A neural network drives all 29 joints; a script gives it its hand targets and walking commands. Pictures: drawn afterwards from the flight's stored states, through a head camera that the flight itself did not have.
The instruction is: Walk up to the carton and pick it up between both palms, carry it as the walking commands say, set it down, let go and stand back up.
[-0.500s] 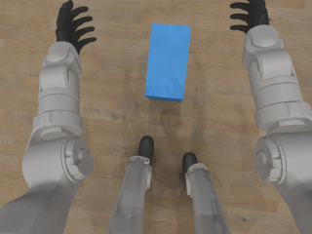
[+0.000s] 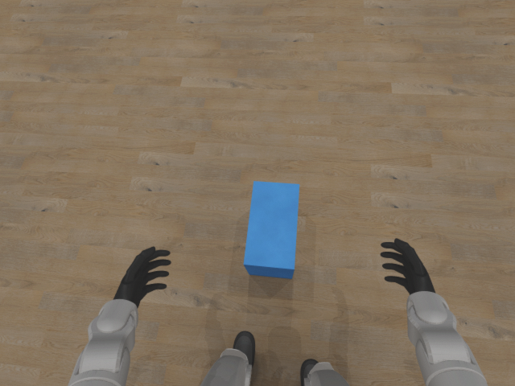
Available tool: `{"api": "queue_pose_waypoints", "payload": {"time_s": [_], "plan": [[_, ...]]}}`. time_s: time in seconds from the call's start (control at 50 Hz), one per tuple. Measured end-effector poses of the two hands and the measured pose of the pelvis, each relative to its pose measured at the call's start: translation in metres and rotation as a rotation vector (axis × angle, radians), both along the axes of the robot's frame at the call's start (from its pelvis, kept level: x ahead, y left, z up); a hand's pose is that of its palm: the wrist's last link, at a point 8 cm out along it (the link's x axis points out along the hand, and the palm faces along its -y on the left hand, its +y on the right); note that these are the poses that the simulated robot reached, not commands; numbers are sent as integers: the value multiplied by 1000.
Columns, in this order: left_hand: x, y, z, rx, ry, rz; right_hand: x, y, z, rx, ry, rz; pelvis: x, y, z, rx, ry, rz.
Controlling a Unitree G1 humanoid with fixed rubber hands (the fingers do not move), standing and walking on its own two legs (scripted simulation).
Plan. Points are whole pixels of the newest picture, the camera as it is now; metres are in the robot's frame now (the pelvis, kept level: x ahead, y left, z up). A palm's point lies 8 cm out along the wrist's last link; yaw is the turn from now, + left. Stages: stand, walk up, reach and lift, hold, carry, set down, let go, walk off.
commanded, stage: let go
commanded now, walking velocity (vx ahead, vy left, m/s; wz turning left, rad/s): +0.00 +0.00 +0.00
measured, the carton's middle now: (273, 231) +0.54 +0.04 -0.64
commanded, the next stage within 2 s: stand in 0.74 s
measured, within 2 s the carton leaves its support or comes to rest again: neither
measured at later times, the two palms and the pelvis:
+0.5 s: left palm (106, 364) +0.16 +0.25 -0.05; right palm (458, 380) +0.17 -0.22 -0.06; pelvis +0.01 +0.01 +0.02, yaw +0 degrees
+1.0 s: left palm (101, 344) +0.19 +0.27 -0.06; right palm (461, 347) +0.21 -0.22 -0.05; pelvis +0.05 +0.01 +0.02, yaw -1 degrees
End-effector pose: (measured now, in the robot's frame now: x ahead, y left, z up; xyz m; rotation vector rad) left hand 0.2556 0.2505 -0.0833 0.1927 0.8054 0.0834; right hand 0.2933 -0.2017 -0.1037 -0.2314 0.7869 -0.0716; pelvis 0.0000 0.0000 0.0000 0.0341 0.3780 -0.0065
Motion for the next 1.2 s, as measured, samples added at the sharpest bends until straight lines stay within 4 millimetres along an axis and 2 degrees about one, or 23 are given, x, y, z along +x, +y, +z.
{"api": "queue_pose_waypoints", "payload": {"time_s": [0.1,0.2,0.3,0.4,0.68,0.88,1.02,1.2], "plan": [[-49,-3,16,-5,17,11,-41,-12,17,9,10,-5,1,-3,8,2,-134,-5],[-84,-8,26,-13,28,11,-78,-20,27,14,29,-15,3,-4,15,2,-240,-9],[-100,-9,31,-20,24,19,-106,-26,34,6,45,-22,4,-4,19,5,-318,-9],[-99,-7,33,-35,12,21,-121,-25,40,8,59,-33,7,1,21,1,-361,-10],[-81,3,36,-46,18,45,-104,-12,49,17,63,-15,26,10,24,-7,-378,-7],[-72,12,33,15,-17,114,-87,-25,55,-16,4,-36,43,9,22,-17,-356,-10],[-70,18,23,17,-6,132,-78,-23,55,-25,-13,-37,53,13,21,-24,-341,-9],[-80,20,15,24,33,145,-81,-23,52,-32,-6,-43,54,14,20,-24,-340,-8]]}}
